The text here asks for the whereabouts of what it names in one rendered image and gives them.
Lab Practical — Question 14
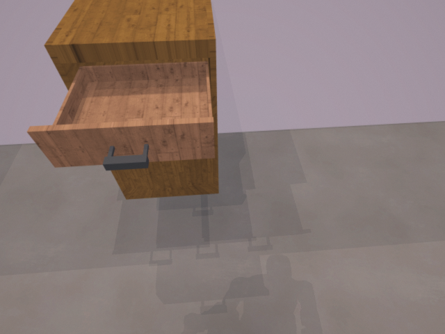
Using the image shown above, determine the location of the drawer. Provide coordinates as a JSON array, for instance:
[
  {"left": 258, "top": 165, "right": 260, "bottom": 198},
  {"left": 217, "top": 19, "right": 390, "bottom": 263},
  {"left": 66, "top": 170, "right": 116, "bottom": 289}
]
[{"left": 27, "top": 61, "right": 215, "bottom": 168}]

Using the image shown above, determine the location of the handle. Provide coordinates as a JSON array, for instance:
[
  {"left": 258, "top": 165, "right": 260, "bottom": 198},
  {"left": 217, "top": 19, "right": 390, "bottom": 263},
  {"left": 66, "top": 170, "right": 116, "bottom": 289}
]
[{"left": 103, "top": 144, "right": 149, "bottom": 170}]

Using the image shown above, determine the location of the cabinet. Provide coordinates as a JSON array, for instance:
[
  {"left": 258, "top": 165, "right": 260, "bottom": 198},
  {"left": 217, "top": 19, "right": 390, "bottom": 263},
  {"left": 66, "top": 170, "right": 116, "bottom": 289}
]
[{"left": 44, "top": 0, "right": 219, "bottom": 200}]

